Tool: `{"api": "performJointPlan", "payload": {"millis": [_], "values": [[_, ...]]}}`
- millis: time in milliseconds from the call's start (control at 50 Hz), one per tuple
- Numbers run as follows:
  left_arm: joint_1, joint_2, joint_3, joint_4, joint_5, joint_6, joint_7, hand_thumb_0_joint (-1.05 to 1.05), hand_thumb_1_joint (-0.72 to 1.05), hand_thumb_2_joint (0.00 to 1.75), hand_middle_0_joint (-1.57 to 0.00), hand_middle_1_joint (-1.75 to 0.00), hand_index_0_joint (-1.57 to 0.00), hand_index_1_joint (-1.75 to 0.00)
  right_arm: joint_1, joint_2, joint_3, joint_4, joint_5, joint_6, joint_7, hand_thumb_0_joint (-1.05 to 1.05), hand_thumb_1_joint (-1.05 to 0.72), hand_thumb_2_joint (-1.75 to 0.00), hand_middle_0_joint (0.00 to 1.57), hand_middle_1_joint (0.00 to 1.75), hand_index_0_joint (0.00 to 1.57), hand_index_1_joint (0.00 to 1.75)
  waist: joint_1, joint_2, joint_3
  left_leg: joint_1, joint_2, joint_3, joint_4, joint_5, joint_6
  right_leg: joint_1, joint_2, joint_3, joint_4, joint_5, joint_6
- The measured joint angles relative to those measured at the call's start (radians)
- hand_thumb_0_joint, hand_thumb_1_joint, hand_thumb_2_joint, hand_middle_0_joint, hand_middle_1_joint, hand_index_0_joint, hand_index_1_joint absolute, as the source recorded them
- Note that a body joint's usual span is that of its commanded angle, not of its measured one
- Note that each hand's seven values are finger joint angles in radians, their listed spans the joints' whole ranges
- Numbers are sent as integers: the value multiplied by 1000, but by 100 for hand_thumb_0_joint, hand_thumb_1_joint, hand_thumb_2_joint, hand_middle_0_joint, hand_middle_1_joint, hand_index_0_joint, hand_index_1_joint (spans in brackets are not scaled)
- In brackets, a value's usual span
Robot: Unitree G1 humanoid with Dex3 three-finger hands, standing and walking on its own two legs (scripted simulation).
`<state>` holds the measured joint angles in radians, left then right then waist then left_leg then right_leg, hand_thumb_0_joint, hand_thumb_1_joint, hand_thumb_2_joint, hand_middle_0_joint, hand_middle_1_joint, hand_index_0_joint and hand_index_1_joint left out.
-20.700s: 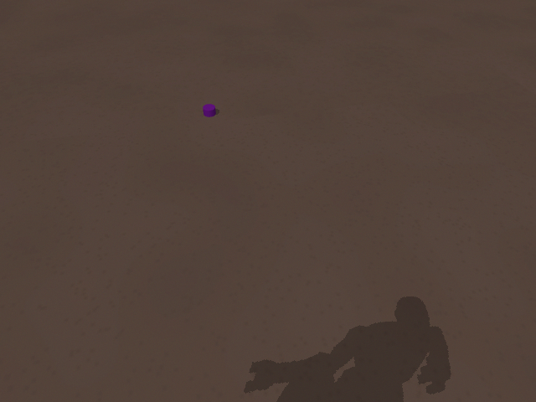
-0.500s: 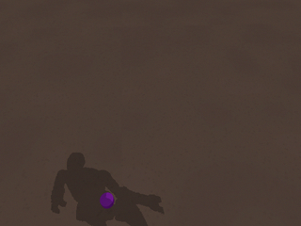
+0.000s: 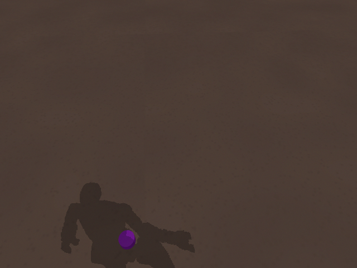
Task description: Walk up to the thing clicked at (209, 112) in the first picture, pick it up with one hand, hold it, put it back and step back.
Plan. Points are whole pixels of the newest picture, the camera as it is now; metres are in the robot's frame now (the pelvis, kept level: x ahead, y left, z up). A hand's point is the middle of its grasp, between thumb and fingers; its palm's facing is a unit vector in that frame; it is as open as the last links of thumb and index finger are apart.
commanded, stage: rise first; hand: left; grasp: from above
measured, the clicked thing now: (127, 239) +0.41 +0.26 -0.76
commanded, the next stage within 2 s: none
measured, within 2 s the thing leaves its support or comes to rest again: neither
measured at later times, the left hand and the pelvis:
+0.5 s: hand out of the picture +0.13 +0.26 -0.20, palm faces -0.09 -0.90 -0.42, open 13.1 cm; pelvis -0.02 +0.01 -0.06, yaw +0 degrees
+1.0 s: hand out of the picture +0.13 +0.28 -0.29, palm faces -0.29 -0.77 -0.57, open 14.1 cm; pelvis -0.04 +0.01 -0.15, yaw +0 degrees
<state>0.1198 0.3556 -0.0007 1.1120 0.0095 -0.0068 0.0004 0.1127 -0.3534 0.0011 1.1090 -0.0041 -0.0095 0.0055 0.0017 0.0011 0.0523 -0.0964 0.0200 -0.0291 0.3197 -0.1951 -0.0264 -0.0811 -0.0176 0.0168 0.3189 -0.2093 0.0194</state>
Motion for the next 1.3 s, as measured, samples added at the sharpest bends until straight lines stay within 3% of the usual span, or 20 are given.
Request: {"api": "performJointPlan", "payload": {"millis": [40,80,160,220,360,520,700,900,980,1120,1300], "values": [[3,-10,16,-49,-18,-5,10,0,89,90,-21,-32,-21,-32,35,3,1,-82,28,-6,-16,1,-92,-90,20,30,21,30,-4,3,-15,-58,-2,-7,43,-14,1,-53,-1,-6,39,-14,0],[-47,-25,46,-59,-11,-22,9,0,85,90,-21,-36,-21,-37,60,14,-2,-158,44,-26,-28,1,-92,-91,20,30,21,30,-2,4,-9,-118,-4,-14,97,-30,2,-109,-1,-12,90,-31,-1],[-156,-18,113,-38,58,-16,-19,0,70,91,-19,-53,-19,-53,74,59,-18,-258,34,-35,-28,1,-93,-91,20,30,21,30,-10,-7,-30,-270,-1,-16,225,-72,-3,-262,4,-11,218,-73,-3],[-156,-15,144,-100,100,6,-24,0,53,91,-17,-68,-18,-67,96,88,-27,-321,30,-33,-20,1,-93,-91,20,30,21,30,-17,-11,-51,-341,1,-8,300,-105,-2,-337,8,-1,293,-103,-3],[-84,-32,149,-240,148,128,-10,0,5,93,-12,-93,-13,-92,135,108,-25,-424,34,-27,-4,1,-94,-91,20,30,21,30,-33,3,-103,-459,1,-5,432,-170,4,-450,10,4,413,-160,3],[26,-43,148,-435,196,170,-6,0,-36,97,-9,-104,-10,-104,128,105,-40,-488,24,-64,-5,1,-92,-90,20,30,21,30,-25,3,-145,-646,-4,-12,650,-270,8,-631,10,2,622,-258,11],[128,-42,131,-637,240,214,4,-1,-50,99,-8,-106,-8,-107,95,114,-39,-549,15,-96,-7,1,-92,-90,20,30,21,30,-25,3,-172,-804,-3,-26,809,-337,10,-779,15,-9,767,-321,14],[156,-20,116,-731,296,221,14,-1,-53,97,-8,-107,-9,-107,66,115,-27,-592,9,-129,2,1,-93,-91,20,30,21,30,-26,10,-205,-981,-7,-40,966,-389,9,-949,16,-18,920,-375,15],[86,6,122,-665,362,174,18,-1,-53,96,-8,-107,-9,-107,45,104,-26,-593,6,-151,12,1,-92,-91,20,30,21,30,-27,7,-223,-1100,-11,-43,1066,-415,7,-1069,15,-17,1025,-405,15],[-94,64,122,-538,522,39,43,-1,-53,97,-8,-107,-8,-107,-5,74,-40,-549,5,-179,32,1,-91,-90,20,30,21,30,-27,-1,-247,-1365,-19,-45,1289,-467,1,-1338,15,-11,1260,-465,17],[-358,140,138,-393,711,-84,97,-1,-55,100,-8,-108,-8,-108,-48,57,-62,-468,-3,-150,55,1,-91,-90,20,30,21,30,-20,13,-233,-1682,-19,-59,1555,-500,-8,-1656,30,-12,1526,-498,19]]}}
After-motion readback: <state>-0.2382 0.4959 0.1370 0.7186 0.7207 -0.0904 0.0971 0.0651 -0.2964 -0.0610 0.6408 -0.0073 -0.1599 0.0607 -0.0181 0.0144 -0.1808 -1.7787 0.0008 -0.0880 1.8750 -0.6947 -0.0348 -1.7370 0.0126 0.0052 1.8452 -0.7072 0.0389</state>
